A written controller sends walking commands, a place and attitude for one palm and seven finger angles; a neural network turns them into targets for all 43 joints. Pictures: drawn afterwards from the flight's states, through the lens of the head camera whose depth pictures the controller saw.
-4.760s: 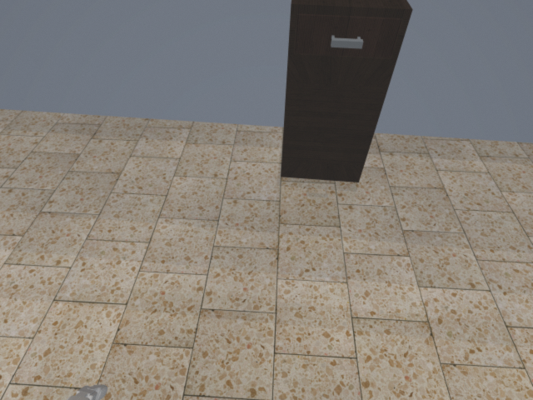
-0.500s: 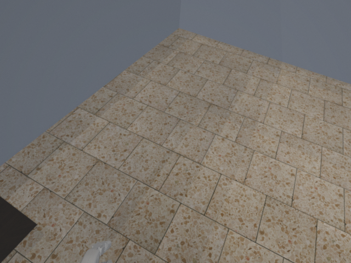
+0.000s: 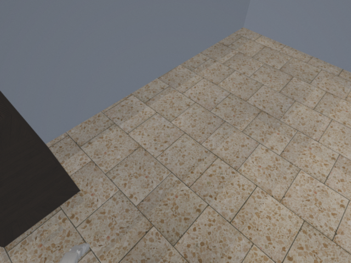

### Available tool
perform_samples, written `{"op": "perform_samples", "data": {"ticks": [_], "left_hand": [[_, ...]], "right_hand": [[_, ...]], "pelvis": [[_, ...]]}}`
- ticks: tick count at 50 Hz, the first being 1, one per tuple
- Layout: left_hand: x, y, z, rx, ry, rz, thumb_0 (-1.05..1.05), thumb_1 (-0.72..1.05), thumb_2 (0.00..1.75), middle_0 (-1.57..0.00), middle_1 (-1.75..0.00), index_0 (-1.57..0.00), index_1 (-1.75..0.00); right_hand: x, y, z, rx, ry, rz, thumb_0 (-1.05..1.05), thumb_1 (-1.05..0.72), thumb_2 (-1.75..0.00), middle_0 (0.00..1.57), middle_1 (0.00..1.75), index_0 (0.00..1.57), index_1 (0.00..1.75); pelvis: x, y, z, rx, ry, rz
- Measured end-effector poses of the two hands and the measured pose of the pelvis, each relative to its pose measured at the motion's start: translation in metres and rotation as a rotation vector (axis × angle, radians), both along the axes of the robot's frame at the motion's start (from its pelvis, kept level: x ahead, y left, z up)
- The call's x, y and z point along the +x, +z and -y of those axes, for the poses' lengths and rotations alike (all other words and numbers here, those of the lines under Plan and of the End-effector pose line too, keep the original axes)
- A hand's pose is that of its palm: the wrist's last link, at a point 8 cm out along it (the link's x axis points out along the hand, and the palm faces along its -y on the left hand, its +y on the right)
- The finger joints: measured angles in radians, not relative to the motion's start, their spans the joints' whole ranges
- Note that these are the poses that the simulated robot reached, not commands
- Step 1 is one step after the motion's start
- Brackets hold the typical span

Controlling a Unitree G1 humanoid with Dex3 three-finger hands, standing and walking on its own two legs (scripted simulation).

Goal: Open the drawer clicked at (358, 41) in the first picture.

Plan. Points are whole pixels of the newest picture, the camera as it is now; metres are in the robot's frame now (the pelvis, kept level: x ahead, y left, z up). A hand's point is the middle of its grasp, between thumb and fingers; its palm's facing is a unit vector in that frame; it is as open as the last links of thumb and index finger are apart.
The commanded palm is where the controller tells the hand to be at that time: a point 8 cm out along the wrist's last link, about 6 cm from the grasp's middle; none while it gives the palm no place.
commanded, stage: turn to face it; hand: left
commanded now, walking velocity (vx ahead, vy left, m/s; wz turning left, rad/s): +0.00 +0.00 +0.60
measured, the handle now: out of the picture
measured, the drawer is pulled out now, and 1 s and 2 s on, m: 0.00 0.00 0.00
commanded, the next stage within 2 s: take the last steps up to it in 1.10 s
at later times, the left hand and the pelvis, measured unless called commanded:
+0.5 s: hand out of the picture -0.08 +0.20 -0.18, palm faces +0.38 -0.89 -0.26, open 7.4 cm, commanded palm none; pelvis -0.04 -0.01 -0.01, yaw +20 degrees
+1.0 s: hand out of the picture -0.05 +0.19 -0.14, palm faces +0.56 -0.78 -0.29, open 7.4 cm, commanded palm none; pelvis -0.04 -0.04 +0.00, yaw +36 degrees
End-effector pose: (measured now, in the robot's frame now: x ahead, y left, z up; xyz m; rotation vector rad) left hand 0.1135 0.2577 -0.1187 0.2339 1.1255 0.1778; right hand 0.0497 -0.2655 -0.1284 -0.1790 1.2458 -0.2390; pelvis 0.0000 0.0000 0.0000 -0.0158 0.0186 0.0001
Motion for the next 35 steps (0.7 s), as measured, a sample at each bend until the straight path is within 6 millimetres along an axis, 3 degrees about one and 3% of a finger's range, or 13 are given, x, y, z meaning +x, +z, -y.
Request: {"op": "perform_samples", "data": {"ticks": [6, 14, 20, 27, 30, 35], "left_hand": [[-0.036, 0.01, 0.029, 0.023, 0.061, 0.051, 0.0, 0.9, 0.9, -0.2, -0.3, -0.2, -0.3], [-0.103, 0.011, 0.045, 0.001, 0.189, -0.023, 0.0, 0.9, 0.9, -0.2, -0.3, -0.2, -0.3], [-0.165, -0.003, 0.037, -0.029, 0.31, -0.102, 0.0, 0.9, 0.9, -0.2, -0.3, -0.2, -0.3], [-0.238, -0.034, 0.004, -0.053, 0.463, -0.203, 0.0, 0.9, 0.9, -0.2, -0.3, -0.2, -0.3], [-0.247, -0.03, -0.006, -0.051, 0.504, -0.208, 0.01, 0.9, 0.9, -0.2, -0.3, -0.2, -0.3], [-0.238, -0.016, -0.015, -0.039, 0.533, -0.127, 0.01, 0.91, 0.9, -0.2, -0.3, -0.2, -0.3]], "right_hand": [[0.026, -0.013, 0.027, 0.029, 0.083, 0.033, 0.01, -0.9, -0.9, 0.2, 0.3, 0.21, 0.3], [0.051, -0.005, 0.026, 0.048, 0.215, 0.017, 0.01, -0.91, -0.9, 0.2, 0.3, 0.2, 0.3], [0.078, -0.002, -0.005, 0.036, 0.347, 0.004, 0.01, -0.91, -0.9, 0.2, 0.3, 0.2, 0.3], [0.111, 0.005, -0.062, 0.005, 0.5, 0.111, 0.01, -0.91, -0.9, 0.2, 0.3, 0.2, 0.3], [0.109, 0.013, -0.075, -0.002, 0.529, 0.119, 0.01, -0.91, -0.9, 0.2, 0.3, 0.21, 0.3], [0.103, 0.016, -0.085, 0.004, 0.569, 0.082, 0.01, -0.9, -0.9, 0.21, 0.3, 0.21, 0.3]], "pelvis": [[-0.01, -0.004, 0.027, 0.027, 0.088, 0.019], [-0.018, 0.005, 0.038, 0.059, 0.204, 0.031], [-0.028, 0.002, 0.028, 0.054, 0.286, 0.02], [-0.041, -0.014, 0.003, 0.03, 0.37, 0.016], [-0.045, -0.008, -0.001, 0.013, 0.403, 0.019], [-0.048, 0.001, -0.002, 0.002, 0.462, 0.016]]}}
